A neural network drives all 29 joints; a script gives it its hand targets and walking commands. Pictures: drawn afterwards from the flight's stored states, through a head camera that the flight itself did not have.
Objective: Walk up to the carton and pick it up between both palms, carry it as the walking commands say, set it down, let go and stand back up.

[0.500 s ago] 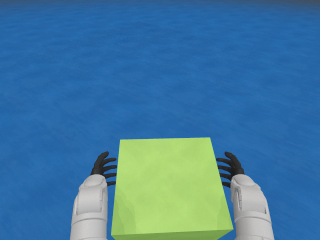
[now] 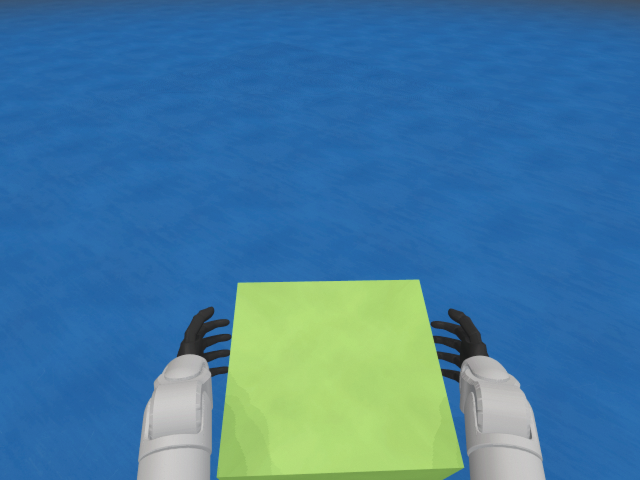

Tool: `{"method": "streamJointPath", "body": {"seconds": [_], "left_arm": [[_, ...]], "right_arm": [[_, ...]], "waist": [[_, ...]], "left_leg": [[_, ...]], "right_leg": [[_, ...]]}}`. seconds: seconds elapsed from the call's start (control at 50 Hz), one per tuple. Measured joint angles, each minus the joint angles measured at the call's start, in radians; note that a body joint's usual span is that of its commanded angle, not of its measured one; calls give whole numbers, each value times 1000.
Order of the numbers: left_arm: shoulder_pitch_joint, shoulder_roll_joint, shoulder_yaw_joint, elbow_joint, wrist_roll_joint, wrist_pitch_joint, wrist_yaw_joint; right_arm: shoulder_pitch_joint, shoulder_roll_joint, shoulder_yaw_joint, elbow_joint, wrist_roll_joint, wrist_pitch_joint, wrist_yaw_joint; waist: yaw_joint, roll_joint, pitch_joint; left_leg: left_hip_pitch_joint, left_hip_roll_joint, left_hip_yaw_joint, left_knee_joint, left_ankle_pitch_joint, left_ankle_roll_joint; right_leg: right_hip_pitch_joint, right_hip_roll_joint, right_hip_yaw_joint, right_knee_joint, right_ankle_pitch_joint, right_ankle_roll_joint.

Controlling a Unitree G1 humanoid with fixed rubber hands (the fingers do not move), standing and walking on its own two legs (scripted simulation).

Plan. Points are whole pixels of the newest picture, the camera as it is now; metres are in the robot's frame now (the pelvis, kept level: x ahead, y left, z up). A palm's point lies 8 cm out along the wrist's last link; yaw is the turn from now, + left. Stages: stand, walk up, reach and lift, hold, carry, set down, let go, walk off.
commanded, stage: reach and lift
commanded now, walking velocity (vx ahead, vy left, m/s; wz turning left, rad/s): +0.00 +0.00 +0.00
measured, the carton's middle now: (331, 384) +0.30 +0.00 -0.04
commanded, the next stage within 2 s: hold in 0.14 s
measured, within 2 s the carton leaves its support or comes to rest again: neither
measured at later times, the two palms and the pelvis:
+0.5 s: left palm (190, 367) +0.27 +0.18 +0.04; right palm (471, 368) +0.27 -0.18 +0.04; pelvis +0.00 +0.00 +0.00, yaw +0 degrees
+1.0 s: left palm (191, 366) +0.28 +0.18 +0.04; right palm (471, 369) +0.27 -0.18 +0.04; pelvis +0.00 +0.00 +0.00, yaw +0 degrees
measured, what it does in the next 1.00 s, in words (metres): stands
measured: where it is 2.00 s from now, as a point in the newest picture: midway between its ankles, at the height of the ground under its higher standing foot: outside the picture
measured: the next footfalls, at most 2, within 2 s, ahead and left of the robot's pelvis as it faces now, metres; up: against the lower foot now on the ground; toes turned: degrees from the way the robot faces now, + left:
left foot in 1.42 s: -0.02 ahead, +0.12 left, +0.00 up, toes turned +19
right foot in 1.82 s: -0.17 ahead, -0.11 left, +0.00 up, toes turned +36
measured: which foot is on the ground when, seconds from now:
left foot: down 0.00-1.00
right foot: down 0.00-1.00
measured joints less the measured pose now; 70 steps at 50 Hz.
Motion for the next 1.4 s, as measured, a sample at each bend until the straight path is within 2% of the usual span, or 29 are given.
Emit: {"method": "streamJointPath", "body": {"seconds": [0.4,1.04,1.1,1.14,1.18,1.2,1.26,1.3,1.34,1.4], "left_arm": [[-5,5,6,12,3,-6,-10],[-6,2,-3,3,-2,-7,2],[-28,20,-17,-10,-23,1,6],[-42,19,-29,-38,-41,11,30],[-51,0,-46,-80,-60,24,90],[-54,-15,-56,-102,-69,30,137],[-41,-10,-84,-179,-93,70,144],[-13,-4,-94,-264,-119,112,146],[15,0,-107,-368,-141,166,150],[43,4,-128,-514,-169,251,165]], "right_arm": [[2,9,0,0,-1,2,-15],[5,4,4,-10,2,1,-16],[11,9,16,-61,9,15,-28],[14,9,30,-119,27,39,-45],[15,7,42,-186,54,70,-82],[17,5,44,-219,70,86,-93],[34,2,50,-306,124,135,-120],[54,5,72,-390,159,184,-146],[73,1,98,-486,187,241,-165],[86,-1,115,-618,209,325,-172]], "waist": [[4,-2,0],[7,-5,0],[9,-15,-32],[3,-6,-42],[-1,20,-40],[-3,29,-35],[-9,16,-9],[-15,2,6],[-19,-11,14],[-26,-28,8]], "left_leg": [[0,1,-3,14,-7,-1],[-17,-6,7,31,-12,5],[-128,-18,6,144,-54,2],[-214,-23,-11,237,-87,-3],[-304,-17,-26,339,-76,-10],[-356,-17,-20,418,-88,-9],[-491,-13,74,733,-328,-10],[-526,1,131,834,-365,-5],[-510,16,170,786,-363,-2],[-426,30,197,551,-302,7]], "right_leg": [[2,3,-3,10,-4,-2],[-25,-4,-5,40,-13,7],[-148,-18,-54,186,-62,3],[-221,-18,-81,268,-106,-2],[-278,-10,-115,323,-133,-11],[-300,-10,-134,346,-138,-16],[-336,-45,-175,386,-148,-19],[-354,-77,-198,395,-143,-14],[-378,-110,-223,408,-139,-4],[-431,-162,-267,463,-151,13]]}}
